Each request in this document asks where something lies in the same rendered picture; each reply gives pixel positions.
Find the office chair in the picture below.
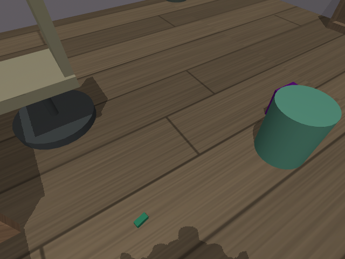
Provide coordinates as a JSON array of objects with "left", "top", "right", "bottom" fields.
[{"left": 0, "top": 0, "right": 96, "bottom": 149}]

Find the bookshelf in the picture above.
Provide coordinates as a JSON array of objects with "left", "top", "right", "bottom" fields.
[{"left": 326, "top": 0, "right": 345, "bottom": 35}]

